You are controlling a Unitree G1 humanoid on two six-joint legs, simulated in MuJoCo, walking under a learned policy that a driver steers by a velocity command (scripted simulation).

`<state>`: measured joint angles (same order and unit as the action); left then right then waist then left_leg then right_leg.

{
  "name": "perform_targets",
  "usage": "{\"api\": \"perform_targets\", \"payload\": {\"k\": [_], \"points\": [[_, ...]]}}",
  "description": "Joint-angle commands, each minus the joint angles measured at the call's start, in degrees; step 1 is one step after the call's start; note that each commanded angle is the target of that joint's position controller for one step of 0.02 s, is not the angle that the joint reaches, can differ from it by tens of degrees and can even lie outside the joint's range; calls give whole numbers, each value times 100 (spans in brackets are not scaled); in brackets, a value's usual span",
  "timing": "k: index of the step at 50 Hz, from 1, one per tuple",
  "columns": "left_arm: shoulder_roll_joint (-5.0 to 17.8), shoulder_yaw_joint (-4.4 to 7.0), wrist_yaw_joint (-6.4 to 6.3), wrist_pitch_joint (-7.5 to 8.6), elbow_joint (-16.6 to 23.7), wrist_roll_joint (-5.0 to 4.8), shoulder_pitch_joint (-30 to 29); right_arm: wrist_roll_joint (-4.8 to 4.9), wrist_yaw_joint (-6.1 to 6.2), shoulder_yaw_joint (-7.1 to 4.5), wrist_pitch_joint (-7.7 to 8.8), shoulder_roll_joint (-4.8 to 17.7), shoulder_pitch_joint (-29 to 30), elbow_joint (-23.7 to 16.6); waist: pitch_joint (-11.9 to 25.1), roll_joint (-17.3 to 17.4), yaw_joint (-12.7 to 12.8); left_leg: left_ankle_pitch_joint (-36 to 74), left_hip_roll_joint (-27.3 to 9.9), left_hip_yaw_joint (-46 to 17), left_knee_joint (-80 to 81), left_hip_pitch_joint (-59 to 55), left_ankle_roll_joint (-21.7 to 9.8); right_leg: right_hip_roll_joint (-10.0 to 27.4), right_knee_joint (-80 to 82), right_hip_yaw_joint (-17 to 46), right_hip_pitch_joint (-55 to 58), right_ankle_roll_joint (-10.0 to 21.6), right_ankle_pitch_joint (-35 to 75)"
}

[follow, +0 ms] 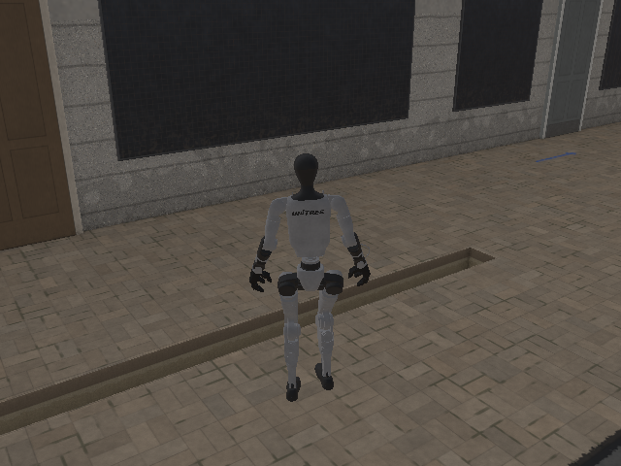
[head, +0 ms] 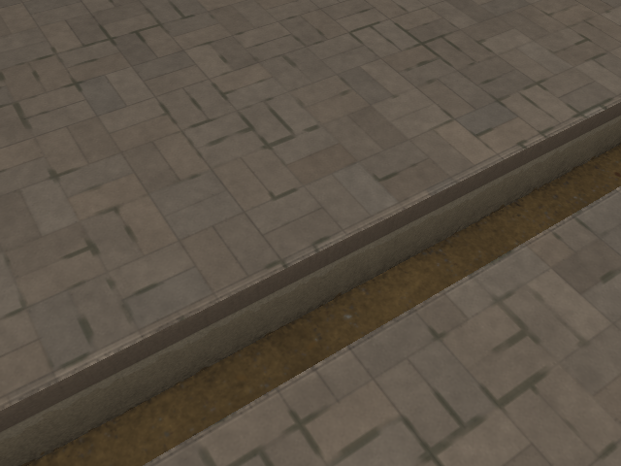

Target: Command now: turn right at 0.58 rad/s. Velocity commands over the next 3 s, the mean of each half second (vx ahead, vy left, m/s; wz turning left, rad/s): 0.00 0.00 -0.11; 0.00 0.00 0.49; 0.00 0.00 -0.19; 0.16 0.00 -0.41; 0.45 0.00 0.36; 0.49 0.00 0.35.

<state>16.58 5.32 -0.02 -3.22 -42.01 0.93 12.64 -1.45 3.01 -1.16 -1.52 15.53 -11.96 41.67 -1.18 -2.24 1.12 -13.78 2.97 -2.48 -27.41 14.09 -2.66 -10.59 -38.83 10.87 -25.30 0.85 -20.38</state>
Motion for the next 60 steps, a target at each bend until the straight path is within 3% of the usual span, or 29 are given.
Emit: {"api": "perform_targets", "payload": {"k": [1, 3, 7, 10, 12, 14, 16, 17, 18, 19, 20, 22, 25, 30, 32, 33, 34, 35, 36, 37, 38, 40, 43, 48, 54, 57, 58, 59, 60], "points": [[809, 238, 8, 84, 266, 96, 202, -60, -30, -173, 118, 723, 455, -554, -4, 577, 262, 1333, -1942, -1568, 1293, 92, -951, 327, -2333, -286, -512, -141, -621], [743, 217, 108, -19, 133, 73, 465, -31, -29, -138, 131, 618, 602, -677, 171, 957, 297, 2159, -1464, -732, 1052, -240, -785, 350, -3098, -496, -588, -241, -286], [575, 88, 179, -92, 307, -27, -64, -10, -49, -202, 146, 697, -238, -515, 255, 961, -188, 3129, -1517, -530, 762, -1127, -945, 470, -2755, -598, -902, -461, -326], [317, -59, 125, -120, 286, -59, -201, -2, -91, -187, 206, 652, -411, -355, 339, 1050, -263, 3061, -1545, -576, 643, -1290, -930, 468, -1490, -401, -378, -419, -494], [126, -190, 54, -159, 187, -73, -177, -1, -160, -121, 246, 558, -192, -301, 342, 1280, -186, 2642, -1382, -496, 676, -904, -846, 632, -227, -737, 530, -336, -647], [176, -221, -61, -158, 108, -93, -199, -9, -239, -162, 199, 705, -363, -137, 238, 1486, -258, 2930, -1270, -710, 538, -765, -852, 590, 741, -1163, 1033, -265, -481], [287, -219, -167, -46, -55, -57, 153, 96, -286, -242, 164, 895, -416, -34, 240, 1211, -19, 3271, -1225, -888, 218, -438, -585, 760, 2189, -1072, 1890, -122, 1167], [561, -178, -227, 61, -76, 8, 245, 138, -299, -239, 200, 845, -525, -62, 514, 922, -63, 2724, -1191, -970, 172, -50, -346, 1244, 2248, -622, 2573, -13, 1548], [894, -150, -280, 142, -33, 111, 362, 156, -334, -175, 241, 529, -599, -209, 833, 31, -163, 1274, -883, -686, -305, 528, -120, 2316, 1973, 197, 3260, 211, 2771], [978, -110, -261, 140, -57, -47, -145, 194, -309, -109, 174, 295, -428, -222, 428, -977, -251, -423, -249, -4, -292, 537, -21, 2599, 1755, 156, 2326, 712, 3481], [688, -165, -236, 177, 77, -44, -415, 116, -283, -155, 93, 483, -346, -153, 310, -888, -165, -898, -208, 108, -766, 435, 26, 2644, 1816, 134, 2078, 870, 3278], [643, -180, -248, 180, 104, 21, -418, 105, -304, -296, -11, 663, -243, -141, 22, -904, -27, -1449, -52, 227, -1761, 784, 19, 2652, 1860, 11, 1847, 1029, 3441], [638, -164, -285, 167, 21, 34, -312, 77, -360, -309, -101, 445, -438, -105, -16, -629, -103, -1751, -172, 276, -2381, 984, 138, 2643, 1709, -375, 1877, 1122, 4042], [737, -97, -227, 156, 36, 49, -449, 130, -422, -301, -151, 404, -352, -247, 143, -824, -65, -1243, -173, 596, -1364, 430, 148, 2569, 1367, -710, 1766, 918, 3379], [791, -60, -215, 148, 40, 0, -571, 89, -416, -308, -103, 391, -593, -212, 221, -499, -318, -191, -65, 643, -148, -305, 13, 2414, 771, -984, 1333, 557, 2484], [677, -68, -187, 152, 33, 25, -382, 3, -373, -381, -26, 708, -652, -241, 228, 429, -338, 496, -502, -416, 693, -763, -148, 2023, -244, -1367, 732, 178, 1193], [207, -222, -203, 102, 447, 35, -581, 30, -359, -584, 40, 1646, -721, -411, 159, 2042, -312, 2508, -2246, -2871, 1119, -1093, -892, 926, -1468, -1830, -812, -282, -1466], [356, -218, -288, 21, 454, 45, -826, 54, -362, -596, 48, 1600, -1318, -237, 387, 1435, -600, 2783, -2487, -3148, 1139, -928, -1533, 941, -2274, -958, -723, -191, -1863], [433, -193, -291, -5, 394, -11, -792, 57, -316, -536, 19, 1320, -1128, -220, 132, 942, -415, 2271, -2248, -2635, 1041, -771, -1582, 1071, -2642, -835, -828, -145, -1438], [477, -181, -257, 26, 325, -27, -794, 61, -273, -468, -27, 1084, -725, -294, -111, 656, -273, 1735, -1862, -2171, 1062, -551, -1373, 1189, -2596, -771, -843, -110, -906], [546, -153, -221, 68, 292, -1, -762, 76, -241, -428, -60, 966, -368, -394, -136, 692, -150, 1463, -1519, -1888, 1105, -562, -1124, 1234, -2409, -763, -840, -98, -498], [593, -134, -133, 75, 172, 71, -474, 102, -239, -408, -67, 901, -279, -474, 213, 775, -97, 2120, -1241, -1578, 1008, -700, -1043, 1105, -2488, -878, -593, -164, -120], [480, -168, -103, 30, 226, 37, -488, 119, -257, -451, -42, 983, -466, -461, 338, 652, -150, 1909, -1183, -1650, 972, -881, -1041, 1047, -2250, -857, -688, -271, 11], [494, -180, -165, -10, 355, 46, -716, 54, -241, -489, -106, 1041, -679, -517, 179, 898, -333, 910, -1134, -2139, 1023, -815, -1106, 980, -1454, -787, -772, -344, -68], [293, -288, -154, 12, 142, -36, -425, -90, -230, -255, -101, 613, -332, -541, 308, 959, -306, 625, -1041, -1838, 1005, -57, -936, 972, -234, -1016, 727, -136, -170], [164, -361, -153, 76, -63, -45, -86, -30, -160, -155, -92, 595, -221, -391, 167, 750, -61, 362, -991, -1717, 810, 392, -637, 910, 1488, -1028, 1838, 56, 683], [307, -361, -172, 146, -16, 7, -176, -37, -142, -155, -60, 630, -381, -333, 137, 518, -130, 340, -898, -1665, 655, 483, -415, 1132, 1861, -582, 2043, 115, 993], [687, -321, -180, 234, 66, 91, -146, -35, -131, -149, -36, 571, -521, -374, 256, -172, -237, 52, -535, -1252, -60, 480, -209, 1989, 2218, 552, 2072, 274, 1345], [1003, -262, -133, 267, 62, 34, -420, 55, -129, -166, -57, 574, -459, -421, 5, -711, -461, -379, 99, -529, -83, 471, -30, 2513, 2248, 1196, 1417, 809, 2189]]}}
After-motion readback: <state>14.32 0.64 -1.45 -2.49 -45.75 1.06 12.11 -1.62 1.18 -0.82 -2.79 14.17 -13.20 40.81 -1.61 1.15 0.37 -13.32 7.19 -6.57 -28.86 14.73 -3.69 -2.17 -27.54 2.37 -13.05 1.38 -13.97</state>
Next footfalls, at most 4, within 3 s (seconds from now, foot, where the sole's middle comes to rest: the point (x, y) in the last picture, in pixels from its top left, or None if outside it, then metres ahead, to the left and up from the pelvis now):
0.34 right None -0.01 -0.12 -0.77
0.66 left None -0.02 0.10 -0.78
1.18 right None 0.02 -0.08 -0.77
1.48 left None -0.05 0.12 -0.77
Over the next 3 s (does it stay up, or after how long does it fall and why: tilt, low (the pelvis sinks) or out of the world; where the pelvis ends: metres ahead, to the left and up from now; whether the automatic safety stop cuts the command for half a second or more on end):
stays up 0.50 0.03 -0.02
